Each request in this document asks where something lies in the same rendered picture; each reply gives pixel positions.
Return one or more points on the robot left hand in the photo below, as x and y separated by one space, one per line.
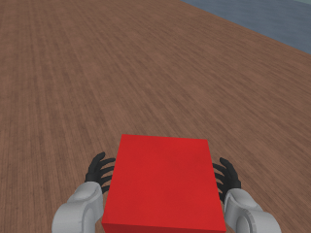
94 172

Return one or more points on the carton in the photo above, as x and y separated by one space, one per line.
163 185

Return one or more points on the robot right forearm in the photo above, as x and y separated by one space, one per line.
244 215

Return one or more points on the robot left forearm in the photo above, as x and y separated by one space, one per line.
81 211

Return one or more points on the robot right hand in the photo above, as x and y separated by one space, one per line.
229 178

